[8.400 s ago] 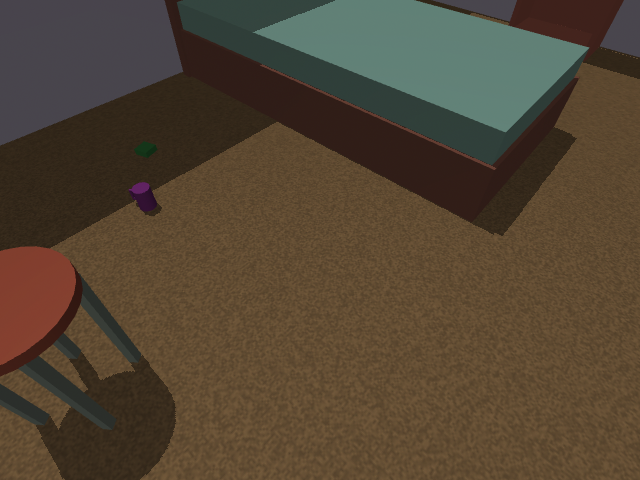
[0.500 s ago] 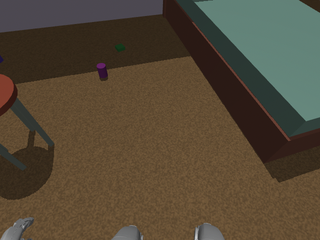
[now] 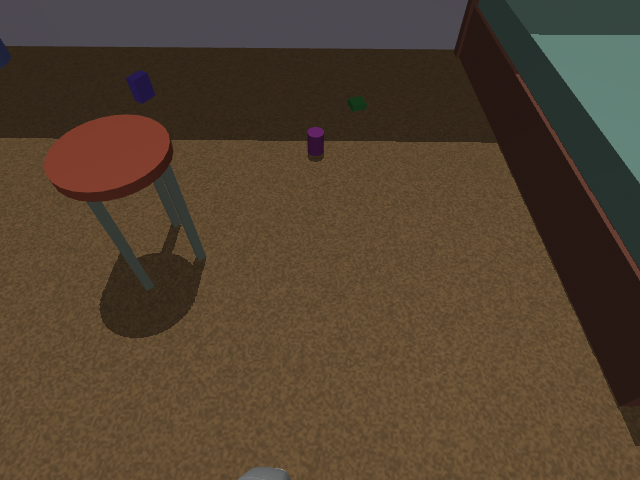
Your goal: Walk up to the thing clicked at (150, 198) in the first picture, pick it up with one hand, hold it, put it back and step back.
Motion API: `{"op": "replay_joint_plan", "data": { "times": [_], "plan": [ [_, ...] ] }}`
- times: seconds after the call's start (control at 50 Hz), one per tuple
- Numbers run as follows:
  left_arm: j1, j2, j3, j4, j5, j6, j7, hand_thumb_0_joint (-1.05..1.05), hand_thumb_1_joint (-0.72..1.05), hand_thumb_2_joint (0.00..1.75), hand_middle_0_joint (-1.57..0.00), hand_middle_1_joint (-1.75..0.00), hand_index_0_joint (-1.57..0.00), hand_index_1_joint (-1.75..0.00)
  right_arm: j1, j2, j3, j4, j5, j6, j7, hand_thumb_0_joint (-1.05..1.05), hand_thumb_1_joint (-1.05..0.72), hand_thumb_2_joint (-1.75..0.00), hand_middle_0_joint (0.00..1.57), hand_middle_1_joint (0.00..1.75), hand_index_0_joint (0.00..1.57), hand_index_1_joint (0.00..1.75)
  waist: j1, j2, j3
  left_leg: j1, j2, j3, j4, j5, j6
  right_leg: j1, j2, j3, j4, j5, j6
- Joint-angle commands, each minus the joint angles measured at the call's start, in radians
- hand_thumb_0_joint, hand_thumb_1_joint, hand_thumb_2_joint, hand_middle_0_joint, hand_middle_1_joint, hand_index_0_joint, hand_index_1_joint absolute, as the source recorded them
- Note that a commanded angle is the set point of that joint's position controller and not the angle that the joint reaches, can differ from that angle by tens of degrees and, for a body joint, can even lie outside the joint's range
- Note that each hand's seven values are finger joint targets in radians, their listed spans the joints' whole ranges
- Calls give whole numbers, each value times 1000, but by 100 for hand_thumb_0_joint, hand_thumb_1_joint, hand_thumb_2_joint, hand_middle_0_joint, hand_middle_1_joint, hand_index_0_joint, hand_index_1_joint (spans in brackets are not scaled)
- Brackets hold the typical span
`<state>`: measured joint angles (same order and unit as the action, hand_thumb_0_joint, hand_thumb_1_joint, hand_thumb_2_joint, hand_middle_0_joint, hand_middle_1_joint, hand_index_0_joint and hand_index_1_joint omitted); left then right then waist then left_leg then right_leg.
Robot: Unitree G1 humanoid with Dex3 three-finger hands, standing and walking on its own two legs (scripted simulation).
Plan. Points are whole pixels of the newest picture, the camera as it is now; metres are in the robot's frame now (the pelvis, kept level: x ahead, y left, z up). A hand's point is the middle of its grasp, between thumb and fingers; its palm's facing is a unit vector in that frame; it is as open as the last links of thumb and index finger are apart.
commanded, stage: walk up
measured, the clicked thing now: (314, 139) +1.55 +0.24 -0.70
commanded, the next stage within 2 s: stand in 0.90 s
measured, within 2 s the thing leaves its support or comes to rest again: neither
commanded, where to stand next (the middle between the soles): +0.09 -0.04 m, yaw +1 degrees
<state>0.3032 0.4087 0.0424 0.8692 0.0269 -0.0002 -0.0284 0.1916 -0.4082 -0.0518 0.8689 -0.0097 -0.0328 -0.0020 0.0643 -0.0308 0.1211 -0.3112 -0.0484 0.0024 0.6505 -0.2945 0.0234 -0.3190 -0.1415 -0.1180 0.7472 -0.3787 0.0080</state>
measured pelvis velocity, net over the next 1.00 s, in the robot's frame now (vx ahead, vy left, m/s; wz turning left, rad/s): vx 0.01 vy -0.02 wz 0.06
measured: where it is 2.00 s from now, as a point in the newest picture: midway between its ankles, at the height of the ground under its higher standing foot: outside the picture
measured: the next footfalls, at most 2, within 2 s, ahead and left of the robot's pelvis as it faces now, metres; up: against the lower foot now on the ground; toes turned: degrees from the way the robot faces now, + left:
none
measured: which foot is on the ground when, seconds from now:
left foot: down 0.00-1.00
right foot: down 0.00-1.00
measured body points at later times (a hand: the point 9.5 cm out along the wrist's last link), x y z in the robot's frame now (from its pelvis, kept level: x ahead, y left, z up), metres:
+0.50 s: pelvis +0.01 +0.00 +0.02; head +0.02 +0.01 +0.47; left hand +0.08 +0.30 -0.11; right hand +0.12 -0.30 -0.10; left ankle +0.03 +0.11 -0.72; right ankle +0.02 -0.15 -0.72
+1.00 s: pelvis +0.01 -0.02 +0.03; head +0.02 -0.01 +0.48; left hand +0.08 +0.29 -0.11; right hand +0.12 -0.31 -0.10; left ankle +0.03 +0.11 -0.72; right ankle +0.02 -0.15 -0.72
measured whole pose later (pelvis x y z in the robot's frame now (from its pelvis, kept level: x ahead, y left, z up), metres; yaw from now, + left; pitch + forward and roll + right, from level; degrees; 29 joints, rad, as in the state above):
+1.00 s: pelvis +0.01 -0.02 +0.03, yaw +3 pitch -3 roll +0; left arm 0.08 0.36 0.01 1.14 0.00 0.00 -0.02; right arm 0.07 -0.35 0.00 1.15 -0.01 -0.01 0.00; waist 0.00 -0.01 0.06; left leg -0.17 -0.01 -0.08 0.38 -0.17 -0.01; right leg -0.12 -0.05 -0.07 0.36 -0.19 0.03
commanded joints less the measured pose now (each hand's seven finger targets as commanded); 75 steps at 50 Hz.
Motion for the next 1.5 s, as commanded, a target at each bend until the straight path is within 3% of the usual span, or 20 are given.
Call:
{"op": "replay_joint_plan", "data": {
  "times": [0.0,0.04,0.08,0.12,0.16,0.18,0.2,0.22,0.24,0.3,0.38,0.48,0.6,0.72,0.84,0.94,1.08,1.18,1.32,1.48],
  "plan": [
    [-76,206,57,-73,-19,1,27,0,90,90,-20,-30,-20,-30,55,-330,-81,-56,-3,-38,-29,0,-90,-90,20,30,20,30,-94,147,-150,88,397,-581,-278,26,263,-144,41,132,155,-246,-21],
    [-59,186,51,-56,-26,1,27,0,90,90,-20,-30,-20,-30,3,-265,-52,-53,3,-42,-35,0,-90,-90,20,30,20,30,-54,103,-124,126,328,-422,-204,283,236,-162,32,170,159,-214,-28],
    [-22,186,50,-19,-33,-4,29,0,90,90,-20,-30,-20,-30,-20,-254,-43,-42,6,-45,-37,0,-90,-90,20,30,20,30,-42,173,-119,56,291,-346,-185,377,181,-79,36,149,101,-129,-33],
    [-1,175,49,9,-28,-7,26,0,90,90,-20,-30,-20,-30,-62,-247,-35,-36,4,-38,-31,0,-90,-90,20,30,20,30,-32,190,-141,23,255,-306,-170,338,157,12,61,111,-11,-89,-34],
    [-1,173,44,34,-20,-17,28,0,90,90,-20,-30,-20,-30,-88,-229,-25,-30,10,-23,-26,0,-90,-90,20,30,20,30,-20,141,-134,-52,203,-246,-138,222,102,135,90,90,-204,80,-39],
    [-23,194,46,36,-12,-25,31,0,90,90,-20,-30,-20,-30,-87,-201,-14,-23,17,-18,-24,0,-90,-90,20,30,20,30,-22,99,-137,-93,179,-229,-123,179,63,185,61,141,-235,174,-48],
    [-56,222,45,27,-8,-31,33,0,90,90,-20,-30,-20,-30,-80,-179,-6,-16,21,-15,-21,0,-90,-90,20,30,20,30,-36,47,-129,-122,137,-203,-105,99,30,183,-8,236,-288,182,-75],
    [-107,240,40,24,-13,-32,29,0,90,90,-20,-30,-20,-30,-69,-180,-8,7,20,-12,-18,0,-90,-90,20,30,20,30,-62,28,-124,-44,87,-158,-130,-29,18,94,-49,265,-295,111,-105],
    [-145,232,33,22,-16,-29,24,0,90,90,-20,-30,-20,-30,-65,-183,-10,31,12,-12,-16,0,-90,-90,20,30,20,30,-74,26,-112,22,90,-171,-165,-103,18,23,-47,257,-292,52,-101],
    [-156,197,17,57,-22,-29,21,0,90,90,-20,-30,-20,-30,-119,-203,-9,56,5,-19,-7,0,-90,-90,20,30,20,30,-50,57,-111,2,154,-243,-233,-52,42,82,33,151,-274,55,-54],
    [-169,191,13,97,-27,-36,21,0,90,90,-20,-30,-20,-30,-140,-181,7,95,10,-24,-3,0,-90,-90,20,30,20,30,-43,59,-122,4,131,-203,-248,61,21,159,13,164,-329,129,-55],
    [-214,189,10,124,-30,-38,24,0,90,90,-20,-30,-20,-30,-130,-180,8,141,15,-26,-9,0,-90,-90,20,30,20,30,-55,47,-196,115,130,-160,-219,314,15,202,-8,141,-349,290,-43],
    [-256,178,9,164,-24,-31,25,0,90,90,-20,-30,-20,-30,-155,-172,8,176,13,-13,-8,0,-90,-90,20,30,20,30,-59,22,-158,103,131,-160,-267,240,13,204,-6,136,-406,199,-36],
    [-271,172,12,193,-25,-31,24,0,90,90,-20,-30,-20,-30,-160,-165,14,201,8,-10,-7,0,-90,-90,20,30,20,30,-57,28,-165,123,133,-160,-288,281,3,229,-5,131,-434,204,-30],
    [-286,168,15,203,-20,-24,22,0,90,90,-20,-30,-20,-30,-162,-174,13,218,4,-8,-8,0,-90,-90,20,30,20,30,-60,43,-143,91,136,-169,-336,185,2,235,1,125,-449,146,-28],
    [-271,166,8,214,-24,-32,30,0,90,90,-20,-30,-20,-30,-173,-157,10,215,5,-2,-7,0,-90,-90,20,30,20,30,-58,31,-157,147,153,-156,-333,325,-14,244,-10,154,-458,280,-27],
    [-267,168,5,223,-23,-32,31,0,90,90,-20,-30,-20,-30,-171,-153,9,222,5,8,-3,0,-90,-90,20,30,20,30,-65,39,-151,137,147,-143,-374,196,-15,239,0,160,-485,195,-21],
    [-254,165,2,223,-21,-31,32,0,90,90,-20,-30,-20,-30,-173,-148,10,222,4,6,-2,0,-90,-90,20,30,20,30,-61,32,-154,167,157,-142,-371,259,-15,227,-2,159,-477,229,-23],
    [-244,164,1,217,-20,-29,32,0,90,90,-20,-30,-20,-30,-164,-150,10,227,4,9,-2,0,-90,-90,20,30,20,30,-63,28,-145,152,153,-138,-384,192,-16,216,4,161,-487,178,-22],
    [-238,171,1,209,-21,-32,32,0,90,90,-20,-30,-20,-30,-150,-146,12,226,3,7,0,0,-90,-90,20,30,20,30,-67,26,-152,172,157,-132,-374,240,-17,209,1,166,-481,216,-22]
  ]
}}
